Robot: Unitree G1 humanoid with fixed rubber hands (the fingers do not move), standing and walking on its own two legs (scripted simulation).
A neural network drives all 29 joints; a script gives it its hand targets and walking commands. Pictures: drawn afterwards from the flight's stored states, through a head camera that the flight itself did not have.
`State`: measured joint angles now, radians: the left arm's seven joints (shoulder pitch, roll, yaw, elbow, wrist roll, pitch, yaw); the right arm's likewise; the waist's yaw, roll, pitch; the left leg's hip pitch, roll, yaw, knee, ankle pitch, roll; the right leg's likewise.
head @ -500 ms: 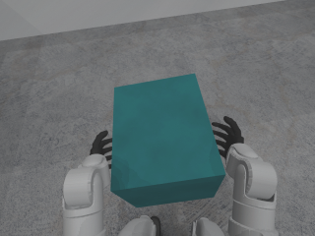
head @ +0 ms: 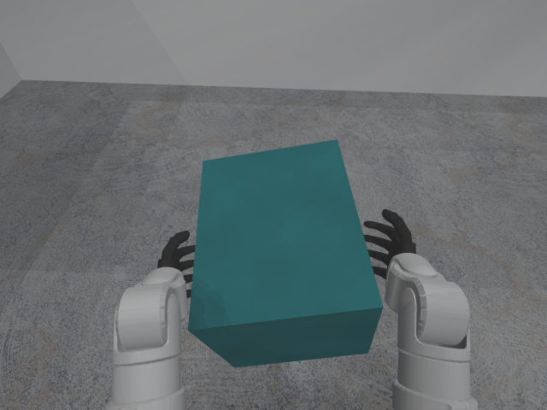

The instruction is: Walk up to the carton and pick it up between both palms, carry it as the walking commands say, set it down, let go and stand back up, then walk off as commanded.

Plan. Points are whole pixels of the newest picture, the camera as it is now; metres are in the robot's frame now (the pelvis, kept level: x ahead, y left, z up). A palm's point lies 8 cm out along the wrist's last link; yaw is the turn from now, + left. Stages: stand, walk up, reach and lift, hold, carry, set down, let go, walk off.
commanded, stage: carry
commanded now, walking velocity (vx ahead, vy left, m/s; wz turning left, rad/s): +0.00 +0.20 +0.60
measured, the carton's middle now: (284, 256) +0.36 -0.01 +0.01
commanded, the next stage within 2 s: none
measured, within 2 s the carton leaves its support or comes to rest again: neither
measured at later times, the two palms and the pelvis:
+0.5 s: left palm out of the picture +0.11 +0.32 +0.12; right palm (256, 319) +0.20 +0.03 +0.12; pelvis -0.12 +0.12 +0.03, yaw +18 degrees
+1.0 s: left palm out of the picture -0.09 +0.48 +0.10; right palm out of the picture +0.07 +0.22 +0.09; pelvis -0.27 +0.21 +0.01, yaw +24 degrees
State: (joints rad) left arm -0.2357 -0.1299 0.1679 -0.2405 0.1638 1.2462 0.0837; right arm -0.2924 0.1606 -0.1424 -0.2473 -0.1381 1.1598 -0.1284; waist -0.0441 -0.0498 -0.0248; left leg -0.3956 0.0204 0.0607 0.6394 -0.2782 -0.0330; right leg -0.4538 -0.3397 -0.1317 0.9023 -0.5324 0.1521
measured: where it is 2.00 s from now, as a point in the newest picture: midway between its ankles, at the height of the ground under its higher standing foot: outside the picture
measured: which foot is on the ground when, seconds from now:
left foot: down 0.00-0.30, up 0.32-0.64, down 0.66-1.00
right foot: up 0.00-0.26, down 0.28-0.66, up 0.68-0.96, down 0.98-1.00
